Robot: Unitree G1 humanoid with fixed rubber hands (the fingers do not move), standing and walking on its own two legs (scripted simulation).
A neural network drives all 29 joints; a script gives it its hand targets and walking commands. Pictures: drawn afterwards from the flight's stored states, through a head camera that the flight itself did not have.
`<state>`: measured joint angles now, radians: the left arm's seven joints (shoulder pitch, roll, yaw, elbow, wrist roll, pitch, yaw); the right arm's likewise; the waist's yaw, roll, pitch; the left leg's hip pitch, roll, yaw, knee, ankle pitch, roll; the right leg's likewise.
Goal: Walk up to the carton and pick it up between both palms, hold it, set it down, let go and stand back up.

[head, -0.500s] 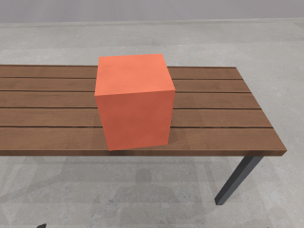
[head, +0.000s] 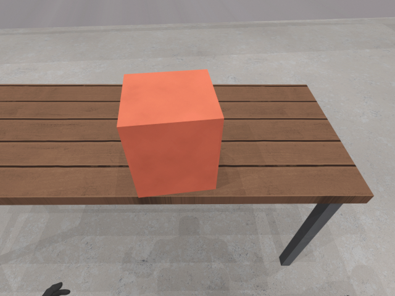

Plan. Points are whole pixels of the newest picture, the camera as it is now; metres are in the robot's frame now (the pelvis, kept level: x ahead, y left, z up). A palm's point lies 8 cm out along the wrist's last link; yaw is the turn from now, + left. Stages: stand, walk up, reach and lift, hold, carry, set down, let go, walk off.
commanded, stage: walk up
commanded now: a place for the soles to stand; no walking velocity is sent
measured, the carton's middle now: (172, 134) +0.52 +0.07 +0.04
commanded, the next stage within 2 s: reach and lift in 0.16 s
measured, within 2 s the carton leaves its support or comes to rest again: neither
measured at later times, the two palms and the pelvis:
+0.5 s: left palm (64, 271) +0.22 +0.28 -0.06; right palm out of the picture +0.16 -0.30 -0.06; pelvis +0.01 +0.00 +0.00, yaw +0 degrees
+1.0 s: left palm out of the picture +0.17 +0.26 -0.03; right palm out of the picture +0.15 -0.26 -0.03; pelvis -0.01 -0.01 +0.02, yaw +0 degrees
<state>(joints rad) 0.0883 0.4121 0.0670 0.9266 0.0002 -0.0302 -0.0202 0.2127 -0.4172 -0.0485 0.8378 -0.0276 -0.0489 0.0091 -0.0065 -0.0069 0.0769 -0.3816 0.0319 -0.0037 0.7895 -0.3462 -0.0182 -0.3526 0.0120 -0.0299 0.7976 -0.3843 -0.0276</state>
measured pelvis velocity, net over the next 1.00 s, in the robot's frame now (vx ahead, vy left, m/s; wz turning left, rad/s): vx -0.01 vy -0.01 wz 0.00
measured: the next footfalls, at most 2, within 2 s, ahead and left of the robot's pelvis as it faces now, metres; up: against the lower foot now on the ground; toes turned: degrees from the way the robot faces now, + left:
none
